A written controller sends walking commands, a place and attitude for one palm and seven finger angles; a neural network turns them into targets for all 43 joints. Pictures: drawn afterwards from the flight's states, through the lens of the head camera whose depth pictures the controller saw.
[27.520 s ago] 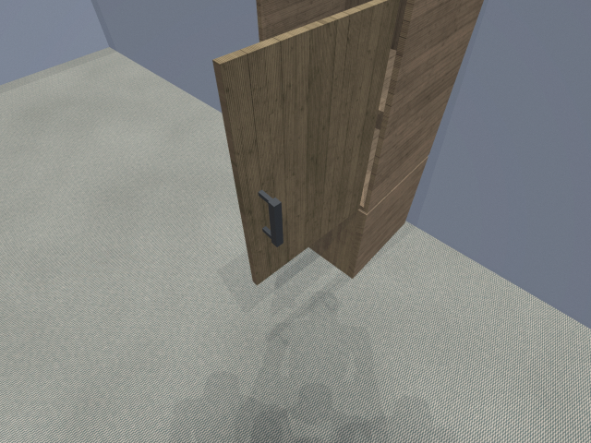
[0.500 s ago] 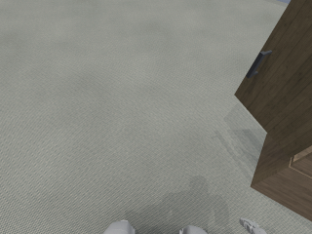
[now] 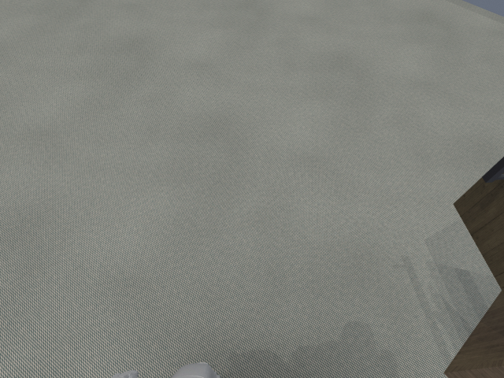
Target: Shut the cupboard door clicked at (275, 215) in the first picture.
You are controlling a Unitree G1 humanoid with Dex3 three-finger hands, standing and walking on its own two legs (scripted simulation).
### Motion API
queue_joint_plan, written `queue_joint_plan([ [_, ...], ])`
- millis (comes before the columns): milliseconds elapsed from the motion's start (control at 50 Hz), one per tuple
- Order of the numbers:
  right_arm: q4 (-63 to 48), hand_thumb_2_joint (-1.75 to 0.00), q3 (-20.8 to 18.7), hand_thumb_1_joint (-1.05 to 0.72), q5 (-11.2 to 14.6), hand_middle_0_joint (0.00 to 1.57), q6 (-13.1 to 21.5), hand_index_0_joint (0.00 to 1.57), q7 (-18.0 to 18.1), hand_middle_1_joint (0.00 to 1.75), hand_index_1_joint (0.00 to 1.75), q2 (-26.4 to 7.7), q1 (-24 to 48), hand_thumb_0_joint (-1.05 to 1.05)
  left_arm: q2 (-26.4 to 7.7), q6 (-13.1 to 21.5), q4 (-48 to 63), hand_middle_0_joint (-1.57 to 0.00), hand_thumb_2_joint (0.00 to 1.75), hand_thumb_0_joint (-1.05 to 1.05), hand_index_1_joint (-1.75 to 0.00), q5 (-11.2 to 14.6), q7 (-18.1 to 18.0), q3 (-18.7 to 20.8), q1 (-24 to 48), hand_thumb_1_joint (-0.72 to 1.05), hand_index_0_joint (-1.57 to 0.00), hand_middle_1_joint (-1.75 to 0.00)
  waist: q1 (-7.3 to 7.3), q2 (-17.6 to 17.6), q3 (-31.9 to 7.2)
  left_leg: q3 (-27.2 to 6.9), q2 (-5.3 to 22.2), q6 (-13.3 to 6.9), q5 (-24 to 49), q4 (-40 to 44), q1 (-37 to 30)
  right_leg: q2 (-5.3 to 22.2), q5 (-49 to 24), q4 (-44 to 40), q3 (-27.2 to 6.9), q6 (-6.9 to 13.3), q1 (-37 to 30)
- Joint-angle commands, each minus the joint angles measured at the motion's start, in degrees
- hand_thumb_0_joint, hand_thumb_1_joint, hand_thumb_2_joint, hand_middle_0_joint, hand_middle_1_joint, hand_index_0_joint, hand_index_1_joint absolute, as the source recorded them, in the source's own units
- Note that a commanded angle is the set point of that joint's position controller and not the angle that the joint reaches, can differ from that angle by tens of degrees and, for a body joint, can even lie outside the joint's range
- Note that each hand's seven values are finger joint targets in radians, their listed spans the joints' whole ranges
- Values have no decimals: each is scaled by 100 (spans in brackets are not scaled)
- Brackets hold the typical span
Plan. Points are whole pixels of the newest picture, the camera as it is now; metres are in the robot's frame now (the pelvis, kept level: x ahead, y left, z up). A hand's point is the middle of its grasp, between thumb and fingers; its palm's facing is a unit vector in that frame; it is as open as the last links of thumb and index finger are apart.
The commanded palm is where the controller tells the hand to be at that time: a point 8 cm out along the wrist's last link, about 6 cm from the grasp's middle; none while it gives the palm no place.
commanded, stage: walk to a spot facing it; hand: left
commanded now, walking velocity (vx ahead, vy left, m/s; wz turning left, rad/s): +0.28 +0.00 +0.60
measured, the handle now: out of the picture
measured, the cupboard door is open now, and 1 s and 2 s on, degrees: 56 56 56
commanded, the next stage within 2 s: turn to face it in 0.90 s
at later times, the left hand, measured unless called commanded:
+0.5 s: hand (143, 354) +0.16 +0.20 -0.14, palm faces +0.28 -0.92 -0.28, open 7.4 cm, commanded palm none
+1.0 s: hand (116, 358) +0.16 +0.26 -0.18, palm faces +0.60 -0.76 -0.23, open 7.4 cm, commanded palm none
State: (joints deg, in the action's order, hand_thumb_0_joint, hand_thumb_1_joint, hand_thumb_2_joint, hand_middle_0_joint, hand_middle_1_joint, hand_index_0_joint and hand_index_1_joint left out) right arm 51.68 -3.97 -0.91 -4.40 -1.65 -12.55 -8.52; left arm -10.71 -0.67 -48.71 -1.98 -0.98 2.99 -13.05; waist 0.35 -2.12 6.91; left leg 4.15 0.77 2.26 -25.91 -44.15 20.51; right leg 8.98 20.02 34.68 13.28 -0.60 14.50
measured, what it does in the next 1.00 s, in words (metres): walks ahead, turning left: left foot, then right foot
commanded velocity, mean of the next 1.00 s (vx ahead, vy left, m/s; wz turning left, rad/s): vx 0.26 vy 0.00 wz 0.56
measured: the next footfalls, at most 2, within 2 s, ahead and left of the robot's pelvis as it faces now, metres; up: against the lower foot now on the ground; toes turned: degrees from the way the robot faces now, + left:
left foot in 0.04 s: +0.04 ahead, +0.12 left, +0.00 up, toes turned +6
right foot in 0.40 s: +0.19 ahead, -0.12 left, +0.00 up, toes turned +7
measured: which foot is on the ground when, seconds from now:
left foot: up 0.00-0.02, down 0.04-0.38, up 0.40-0.82, down 0.84-1.00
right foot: down 0.00-0.04, up 0.06-0.38, down 0.40-0.82, up 0.84-1.00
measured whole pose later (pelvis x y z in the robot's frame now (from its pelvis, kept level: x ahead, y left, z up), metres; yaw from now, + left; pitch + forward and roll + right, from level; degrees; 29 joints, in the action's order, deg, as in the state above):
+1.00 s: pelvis +0.26 +0.07 -0.01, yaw +35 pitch +0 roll -1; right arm 49.3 -1.7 -1.6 0.9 -0.5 -13.0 -6.3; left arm -13.8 -1.1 -53.3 -1.8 0.6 5.1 -15.2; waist -1.9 -1.8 7.4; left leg 4.2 -2.0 -4.6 -13.6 -35.2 21.7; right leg 8.9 21.8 69.7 2.1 -3.4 29.0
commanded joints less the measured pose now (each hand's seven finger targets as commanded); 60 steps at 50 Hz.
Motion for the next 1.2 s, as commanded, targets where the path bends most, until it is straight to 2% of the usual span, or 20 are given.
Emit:
queue_joint_plan([
  [0, -405, -90, -122, -90, -38, 20, 341, 20, -4, 30, 30, -796, -587, 0, -1181, 57, 233, -20, 90, 0, -30, 103, -11, 414, -365, 90, -20, -30, 215, 196, -1283, -552, 375, -431, 1013, 2164, -1682, 817, -1191, 621, -337, 60, 182],
  [20, -329, -90, -307, -90, -130, 20, 357, 20, 43, 30, 30, -1527, -1035, 0, -757, 46, 515, -20, 90, 0, -30, 124, 76, 310, -178, 90, -20, -30, 479, 2137, -1196, -2848, 1986, -1223, 1743, 2499, -2566, -96, 1657, 2023, -37, -376, 2123],
  [40, -135, -90, -320, -90, -118, 20, 334, 20, 93, 30, 30, -1605, -1494, 0, -807, 27, 780, -20, 90, 0, -30, 20, 76, 220, 551, 90, -20, -30, 782, 1753, -979, -3368, 2391, -1696, 1201, 2800, -2352, -166, 1868, 2665, -716, -278, 2677],
  [140, -298, -90, -102, -90, -93, 20, 538, 20, 232, 30, 30, -1058, -782, 0, -788, 93, 450, -20, 90, 0, -30, 50, 227, 285, 645, 90, -20, -30, 238, 1195, -432, -2136, 1290, -1243, 1111, 2897, -1440, -184, 159, 2727, -1202, -308, 2419],
  [260, -170, -90, -167, -90, -100, 20, 557, 20, 195, 30, 30, -1148, -788, 0, -706, 133, 460, -20, 90, 0, -30, 63, 300, 223, 691, 90, -20, -30, 168, 1016, -473, -1949, 987, -1185, 734, 2818, -1066, -585, -29, 691, -838, -371, 1290],
  [320, -180, -90, -177, -90, -75, 20, 524, 20, 181, 30, 30, -1141, -516, 0, -788, 184, 278, -20, 90, 0, -30, 58, 301, 260, 79, 90, -20, -30, -177, 931, -560, -1870, 773, -1024, 486, 2285, -225, -851, -564, -200, -655, -352, -188],
  [340, -223, -90, -162, -90, -30, 20, 541, 20, 168, 30, 30, -990, -382, 0, -992, 246, 111, -20, 90, 0, -30, 47, 265, 343, -484, 90, -20, -30, -482, 436, -688, -1576, 410, -825, 242, 1533, 598, -620, -498, -819, -960, -277, -1419],
  [360, -350, -90, -77, -90, 59, 20, 577, 20, 128, 30, 30, -557, -389, 0, -1685, 342, -54, -20, 90, 0, -30, -23, 173, 482, -1304, 90, -20, -30, -856, -1215, -1187, -732, -328, -443, -541, -342, 1838, 964, 992, -1740, -2824, 197, -2773],
  [380, -527, -90, -81, -90, 0, 20, 582, 20, 120, 30, 30, -495, -226, 0, -1916, 285, -87, -20, 90, 0, -30, 26, 115, 501, -1475, 90, -20, -30, -876, -1735, -1057, -640, -385, -366, -1224, -1908, 2294, 2027, 1779, -2502, -4207, 650, -2345],
  [400, -466, -90, -129, -90, -61, 20, 568, 20, 107, 30, 30, -648, -205, 0, -1659, 304, -33, -20, 90, 0, -30, 38, 63, 458, -1090, 90, -20, -30, -618, -1504, -730, -948, 2, -393, -660, -2725, 2437, 2044, 2150, -2572, -4295, 793, -1715],
  [480, -130, -90, -80, -90, -78, 20, 440, 20, -73, 30, 30, -295, -280, 0, -818, 434, 31, -20, 90, 0, -30, 26, 33, 237, -238, 90, -20, -30, -24, -696, -322, -586, 446, -189, 872, -2672, 1819, 1167, -464, -2275, -1484, 476, -589],
  [600, -331, -90, 28, -90, -57, 20, 360, 20, -190, 30, 30, -53, 312, 0, -781, 537, -364, -20, 90, 0, -30, 38, 9, 191, -857, 90, -20, -30, -107, -543, -287, -26, 379, -167, 1304, -1291, 1966, 1026, -3101, -2032, -173, 419, -1454],
  [720, -632, -90, 68, -90, -70, 20, 453, 20, -221, 30, 30, -204, 753, 0, -1063, 502, -452, -20, 90, 0, -30, 23, -3, 266, -988, 90, -20, -30, -118, -558, -410, 414, 129, -485, 920, 319, 1029, 1367, -4276, -1333, 104, 452, -1813],
  [780, -319, -90, -90, -90, -121, 20, 504, 20, -105, 30, 30, -712, -700, 0, -1279, 441, -365, -20, 90, 0, -30, 87, 43, 305, -774, 90, -20, -30, 675, -228, -1223, 544, -282, -733, 1354, 1227, -1590, 1094, -4232, 1062, 553, 158, -751],
  [800, -203, -90, -269, -90, -181, 20, 540, 20, -23, 30, 30, -1485, -1430, 0, -1028, 408, -172, -20, 90, 0, -30, 129, 129, 301, -865, 90, -20, -30, 956, 1140, -1894, -1496, 1103, -1319, 1976, 1473, -3141, 394, -1273, 2966, 498, -177, 890],
  [820, -138, -90, -369, -90, -92, 20, 547, 20, 55, 30, 30, -2057, -1840, 0, -857, 395, 228, -20, 90, 0, -30, 140, 165, 208, -428, 90, -20, -30, 1053, 1645, -2141, -3521, 2390, -1980, 3278, 2065, -3669, -256, 1592, 4279, -312, -299, 2349],
  [840, -145, -90, -314, -90, -38, 20, 525, 20, 85, 30, 30, -2023, -1720, 0, -934, 377, 404, -20, 90, 0, -30, 123, 92, 255, -188, 90, -20, -30, 891, 603, -1888, -3381, 2651, -1993, 2532, 2239, -2924, -124, 1467, 4487, -937, -199, 2410],
  [880, -467, -90, -190, -90, -39, 20, 592, 20, 183, 30, 30, -1546, -748, 0, -725, 270, 262, -20, 90, 0, -30, 69, 79, 247, -80, 90, -20, -30, 506, 984, -1143, -2709, 1996, -1530, 1129, 2704, -1447, 125, 714, 4233, -1272, -255, 2433],
  [940, -539, -90, -29, -90, -50, 20, 655, 20, 193, 30, 30, -1044, -161, 0, -688, 115, -13, -20, 90, 0, -30, 9, 163, 305, -506, 90, -20, -30, 32, 985, -768, -1828, 1244, -1169, 1359, 2925, -524, 42, -115, 3512, -1296, -336, 1842],
  [1180, 260, -90, 73, -90, -44, 20, 627, 20, 326, 30, 30, -526, -645, 0, -347, 30, -210, -20, 90, 0, -30, 53, 99, -3, -92, 90, -20, -30, -108, 834, -544, -632, 1242, -1072, 3213, 2392, -680, -655, -868, 293, -1046, -153, 213],
])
